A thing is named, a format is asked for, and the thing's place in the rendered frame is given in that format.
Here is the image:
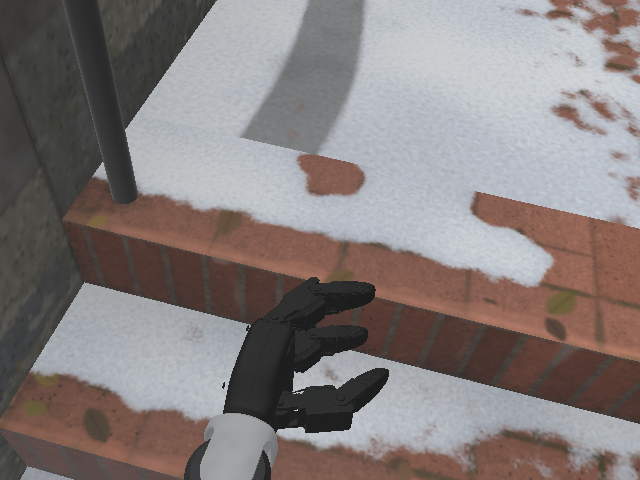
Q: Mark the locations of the stairs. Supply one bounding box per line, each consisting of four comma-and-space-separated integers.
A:
0, 141, 640, 480

